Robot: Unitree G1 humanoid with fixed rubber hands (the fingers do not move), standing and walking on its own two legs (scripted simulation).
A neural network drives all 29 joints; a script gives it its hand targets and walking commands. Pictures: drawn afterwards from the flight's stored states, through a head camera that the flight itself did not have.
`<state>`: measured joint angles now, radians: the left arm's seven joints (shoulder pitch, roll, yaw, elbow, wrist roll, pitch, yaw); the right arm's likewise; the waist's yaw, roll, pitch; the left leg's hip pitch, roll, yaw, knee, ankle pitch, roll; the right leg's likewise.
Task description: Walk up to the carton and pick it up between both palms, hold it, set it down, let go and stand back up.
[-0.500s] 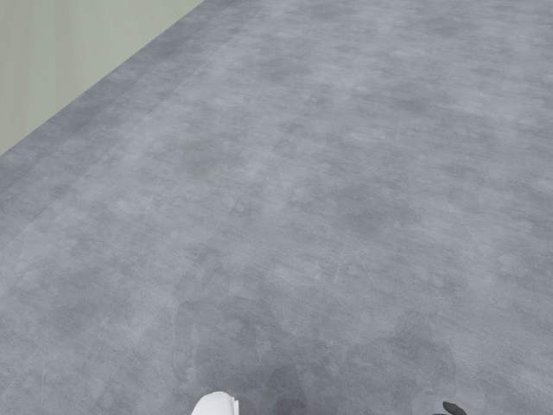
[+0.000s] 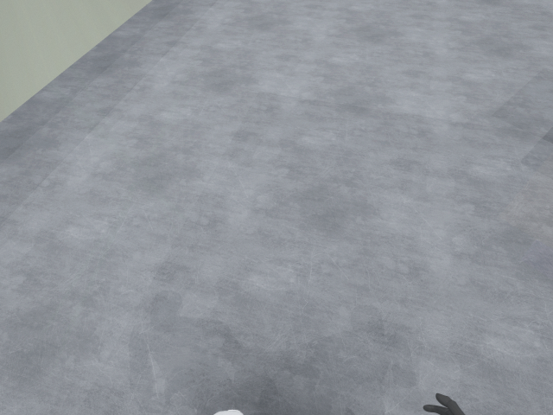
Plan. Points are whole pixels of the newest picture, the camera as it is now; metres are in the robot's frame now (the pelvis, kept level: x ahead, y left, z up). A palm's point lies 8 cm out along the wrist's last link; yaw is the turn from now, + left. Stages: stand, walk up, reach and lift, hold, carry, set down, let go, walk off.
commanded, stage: walk up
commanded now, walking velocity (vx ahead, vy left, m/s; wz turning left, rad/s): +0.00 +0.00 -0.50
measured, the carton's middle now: out of the picture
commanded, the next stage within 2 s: none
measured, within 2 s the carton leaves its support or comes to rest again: neither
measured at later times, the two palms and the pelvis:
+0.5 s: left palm out of the picture +0.10 +0.37 -0.17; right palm out of the picture -0.03 -0.10 -0.11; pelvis +0.02 +0.13 +0.00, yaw -16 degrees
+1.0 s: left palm (218, 314) +0.30 +0.14 -0.12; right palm out of the picture -0.20 -0.10 -0.10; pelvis +0.04 +0.03 +0.00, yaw -27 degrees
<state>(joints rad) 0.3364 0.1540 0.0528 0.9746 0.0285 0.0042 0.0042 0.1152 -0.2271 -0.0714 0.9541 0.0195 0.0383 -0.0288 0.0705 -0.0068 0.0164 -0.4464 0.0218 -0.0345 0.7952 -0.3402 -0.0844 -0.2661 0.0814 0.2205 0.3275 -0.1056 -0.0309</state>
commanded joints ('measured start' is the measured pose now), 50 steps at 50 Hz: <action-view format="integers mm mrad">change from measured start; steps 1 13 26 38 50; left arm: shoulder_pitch -10 23 -171 -339 -414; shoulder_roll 206 126 162 130 98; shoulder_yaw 51 34 -3 47 5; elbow -48 -4 -46 -152 -153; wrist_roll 1 9 -21 13 -18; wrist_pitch -3 40 55 60 6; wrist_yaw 11 -25 -28 -128 -106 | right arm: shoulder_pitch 16 63 380 440 394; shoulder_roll -65 -134 -97 -83 -96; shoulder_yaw -17 -19 29 -21 -18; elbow -85 -119 -64 44 26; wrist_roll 16 -12 -57 -53 -49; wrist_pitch -43 -53 -59 -81 -115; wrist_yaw -14 -27 -30 -30 30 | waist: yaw -32 10 -108 -97 -85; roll -189 150 177 50 294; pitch -72 78 -72 83 164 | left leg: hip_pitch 114 216 609 499 300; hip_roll -1 249 292 455 310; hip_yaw -2 1 87 18 432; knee -156 -536 -415 -673 -704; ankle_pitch -52 272 910 -153 -120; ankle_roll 11 -5 72 98 69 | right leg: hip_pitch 14 -340 -343 -589 -352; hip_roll -252 -63 -105 -196 -208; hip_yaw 263 -115 -245 -134 -371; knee -9 823 698 891 516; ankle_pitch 31 -270 -248 8 86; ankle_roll -122 87 128 67 63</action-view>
